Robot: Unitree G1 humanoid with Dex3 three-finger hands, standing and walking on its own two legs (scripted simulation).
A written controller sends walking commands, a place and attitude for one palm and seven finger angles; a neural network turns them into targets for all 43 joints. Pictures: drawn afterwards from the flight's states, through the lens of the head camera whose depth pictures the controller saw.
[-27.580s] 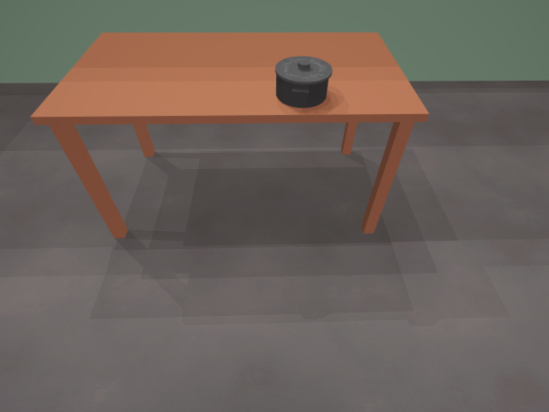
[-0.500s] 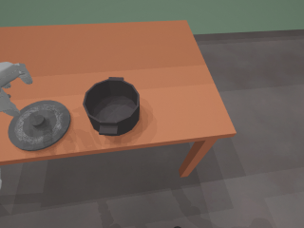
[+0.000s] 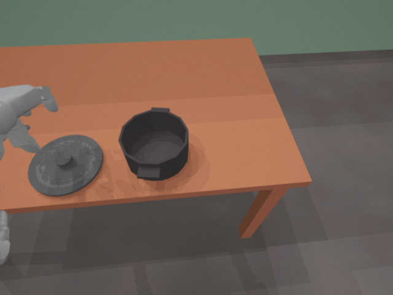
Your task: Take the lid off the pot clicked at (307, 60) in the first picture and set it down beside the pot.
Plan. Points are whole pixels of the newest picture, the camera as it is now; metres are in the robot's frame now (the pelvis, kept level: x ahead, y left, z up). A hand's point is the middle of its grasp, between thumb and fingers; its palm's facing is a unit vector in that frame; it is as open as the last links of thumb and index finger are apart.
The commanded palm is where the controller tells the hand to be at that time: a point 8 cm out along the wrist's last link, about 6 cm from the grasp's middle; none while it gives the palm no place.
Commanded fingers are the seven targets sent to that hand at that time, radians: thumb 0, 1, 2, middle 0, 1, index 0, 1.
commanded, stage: draw the hand back to the body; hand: left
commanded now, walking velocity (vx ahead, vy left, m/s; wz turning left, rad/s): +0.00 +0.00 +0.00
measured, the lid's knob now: (63, 159) +0.45 +0.35 -0.07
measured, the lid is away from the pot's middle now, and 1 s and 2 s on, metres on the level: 0.24 0.24 0.24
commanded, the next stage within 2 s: none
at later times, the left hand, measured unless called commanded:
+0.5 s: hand (41, 130) +0.39 +0.28 +0.13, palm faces +0.31 -0.85 -0.43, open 11.0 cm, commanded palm +0.33 +0.32 +0.16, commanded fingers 0.00 0.15 0.57 -0.29 -0.86 -0.29 -0.86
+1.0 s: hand (38, 152) +0.32 +0.25 +0.15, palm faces +0.47 -0.83 -0.30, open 9.0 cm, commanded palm +0.27 +0.28 +0.17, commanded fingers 0.00 0.69 0.81 -0.23 -0.46 -0.23 -0.46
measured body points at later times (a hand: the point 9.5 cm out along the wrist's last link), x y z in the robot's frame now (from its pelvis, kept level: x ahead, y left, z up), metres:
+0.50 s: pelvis +0.00 -0.02 +0.01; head +0.03 -0.01 +0.46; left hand +0.36 +0.32 +0.16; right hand +0.13 -0.26 -0.10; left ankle -0.04 +0.08 -0.73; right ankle +0.00 -0.17 -0.73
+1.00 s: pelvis +0.01 -0.04 +0.01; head +0.01 -0.06 +0.46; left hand +0.29 +0.29 +0.17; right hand +0.17 -0.29 -0.09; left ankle -0.04 +0.08 -0.73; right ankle +0.00 -0.17 -0.73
